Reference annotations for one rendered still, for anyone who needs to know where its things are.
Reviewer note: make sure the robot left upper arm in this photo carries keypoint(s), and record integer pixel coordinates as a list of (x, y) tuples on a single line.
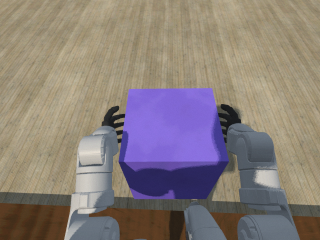
[(94, 228)]

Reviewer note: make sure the robot right hand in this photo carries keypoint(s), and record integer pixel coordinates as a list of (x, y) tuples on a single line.
[(231, 117)]

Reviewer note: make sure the robot right upper arm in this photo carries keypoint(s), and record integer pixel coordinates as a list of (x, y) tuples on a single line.
[(265, 227)]

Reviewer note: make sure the robot left forearm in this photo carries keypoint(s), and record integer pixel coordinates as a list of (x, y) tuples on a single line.
[(94, 167)]

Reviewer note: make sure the robot right shin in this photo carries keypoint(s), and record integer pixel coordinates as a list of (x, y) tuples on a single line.
[(192, 204)]

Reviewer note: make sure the robot left hand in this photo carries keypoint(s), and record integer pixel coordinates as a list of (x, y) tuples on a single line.
[(109, 120)]

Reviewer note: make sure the robot right forearm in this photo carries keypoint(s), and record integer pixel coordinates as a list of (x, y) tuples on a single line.
[(257, 165)]

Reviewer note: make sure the robot right thigh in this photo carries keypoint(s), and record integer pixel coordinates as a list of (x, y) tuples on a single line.
[(200, 223)]

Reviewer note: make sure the carton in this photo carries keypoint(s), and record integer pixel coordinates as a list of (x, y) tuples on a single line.
[(172, 144)]

